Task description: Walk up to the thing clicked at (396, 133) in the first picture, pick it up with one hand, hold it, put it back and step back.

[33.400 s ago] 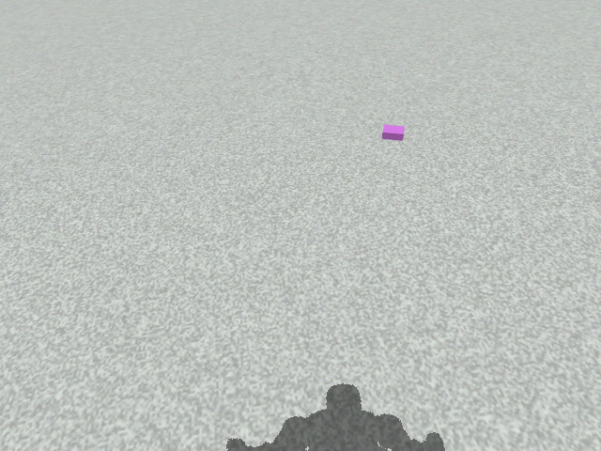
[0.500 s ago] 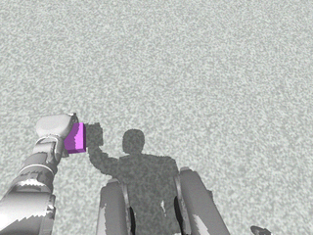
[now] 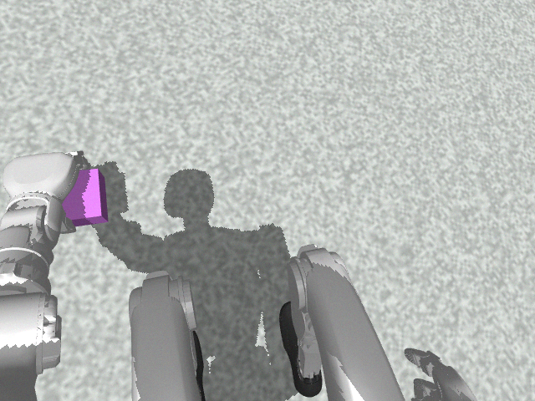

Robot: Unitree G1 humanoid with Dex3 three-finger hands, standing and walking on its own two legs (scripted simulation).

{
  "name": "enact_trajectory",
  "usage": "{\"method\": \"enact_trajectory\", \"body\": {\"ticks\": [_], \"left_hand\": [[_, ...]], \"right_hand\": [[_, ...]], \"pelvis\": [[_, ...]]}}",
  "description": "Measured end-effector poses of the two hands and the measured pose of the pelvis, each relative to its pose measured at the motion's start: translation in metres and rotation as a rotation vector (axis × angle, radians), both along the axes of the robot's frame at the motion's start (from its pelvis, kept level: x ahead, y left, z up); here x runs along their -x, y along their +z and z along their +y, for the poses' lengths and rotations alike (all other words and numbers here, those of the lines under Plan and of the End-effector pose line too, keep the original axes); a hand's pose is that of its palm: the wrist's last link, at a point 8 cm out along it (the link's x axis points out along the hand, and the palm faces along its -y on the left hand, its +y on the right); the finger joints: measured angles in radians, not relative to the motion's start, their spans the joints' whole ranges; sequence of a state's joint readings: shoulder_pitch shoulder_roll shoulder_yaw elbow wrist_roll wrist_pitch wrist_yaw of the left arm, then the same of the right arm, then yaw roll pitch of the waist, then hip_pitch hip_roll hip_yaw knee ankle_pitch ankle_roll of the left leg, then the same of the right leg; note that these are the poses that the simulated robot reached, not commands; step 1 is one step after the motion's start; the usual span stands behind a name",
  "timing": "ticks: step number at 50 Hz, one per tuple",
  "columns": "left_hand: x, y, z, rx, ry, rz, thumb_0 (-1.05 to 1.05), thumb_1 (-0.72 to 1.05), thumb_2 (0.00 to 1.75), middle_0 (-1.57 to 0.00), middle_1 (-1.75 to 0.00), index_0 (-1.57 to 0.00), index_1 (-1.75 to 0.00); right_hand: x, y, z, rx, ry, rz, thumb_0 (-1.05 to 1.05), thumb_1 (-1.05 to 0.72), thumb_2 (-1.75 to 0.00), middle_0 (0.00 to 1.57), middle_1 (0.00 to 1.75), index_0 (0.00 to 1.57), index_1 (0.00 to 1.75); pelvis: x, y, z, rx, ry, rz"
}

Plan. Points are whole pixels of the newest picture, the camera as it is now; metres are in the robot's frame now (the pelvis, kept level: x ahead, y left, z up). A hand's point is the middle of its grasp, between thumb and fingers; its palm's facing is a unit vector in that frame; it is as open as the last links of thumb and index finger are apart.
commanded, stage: crouch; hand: left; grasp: from above
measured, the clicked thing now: (64, 200) +0.46 +0.29 -0.20
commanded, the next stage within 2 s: lower in 0.60 s
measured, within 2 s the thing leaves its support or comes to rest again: rests again in 1.94 s
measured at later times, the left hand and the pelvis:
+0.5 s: hand (72, 201) +0.46 +0.29 -0.23, palm faces -0.46 -0.03 -0.89, open 10.9 cm; pelvis -0.01 +0.00 -0.06, yaw -2 degrees
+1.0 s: hand (81, 206) +0.47 +0.29 -0.28, palm faces -0.48 -0.05 -0.87, open 10.9 cm; pelvis -0.01 +0.00 -0.09, yaw -4 degrees
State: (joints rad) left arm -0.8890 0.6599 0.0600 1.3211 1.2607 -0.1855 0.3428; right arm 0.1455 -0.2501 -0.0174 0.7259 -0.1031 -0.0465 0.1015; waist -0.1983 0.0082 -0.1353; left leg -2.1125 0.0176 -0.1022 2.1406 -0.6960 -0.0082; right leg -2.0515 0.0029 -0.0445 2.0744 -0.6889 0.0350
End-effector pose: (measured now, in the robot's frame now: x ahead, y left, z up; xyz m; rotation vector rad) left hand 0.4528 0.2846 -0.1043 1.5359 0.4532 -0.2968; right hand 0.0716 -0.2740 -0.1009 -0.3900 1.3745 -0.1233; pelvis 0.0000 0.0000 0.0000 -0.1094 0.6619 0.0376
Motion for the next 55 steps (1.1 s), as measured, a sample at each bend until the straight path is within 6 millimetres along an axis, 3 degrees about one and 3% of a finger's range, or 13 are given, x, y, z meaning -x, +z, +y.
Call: {"method": "enact_trajectory", "body": {"ticks": [23, 40, 55], "left_hand": [[-0.014, -0.063, 0.005, 0.01, -0.012, 0.006, 0.0, -0.08, 0.51, -0.61, -0.55, -0.64, -0.52], [-0.019, -0.09, 0.008, 0.005, -0.005, 0.013, 0.0, -0.08, 0.49, -0.62, -0.54, -0.66, -0.51], [-0.022, -0.13, 0.009, 0.033, -0.011, 0.011, 0.0, -0.08, 0.46, -0.63, -0.53, -0.67, -0.5]], "right_hand": [[0.05, -0.048, 0.001, -0.011, -0.008, 0.128, 0.0, -0.92, -0.9, 0.21, 0.3, 0.2, 0.3], [0.05, -0.066, 0.002, -0.006, 0.021, 0.133, 0.0, -0.92, -0.9, 0.21, 0.3, 0.2, 0.3], [0.051, -0.074, 0.001, 0.016, 0.065, 0.167, 0.0, -0.92, -0.9, 0.21, 0.3, 0.2, 0.3]], "pelvis": [[0.009, -0.059, -0.001, 0.017, -0.018, -0.042], [0.008, -0.081, -0.001, 0.029, -0.027, -0.062], [0.005, -0.1, 0.0, 0.049, -0.041, -0.085]]}}
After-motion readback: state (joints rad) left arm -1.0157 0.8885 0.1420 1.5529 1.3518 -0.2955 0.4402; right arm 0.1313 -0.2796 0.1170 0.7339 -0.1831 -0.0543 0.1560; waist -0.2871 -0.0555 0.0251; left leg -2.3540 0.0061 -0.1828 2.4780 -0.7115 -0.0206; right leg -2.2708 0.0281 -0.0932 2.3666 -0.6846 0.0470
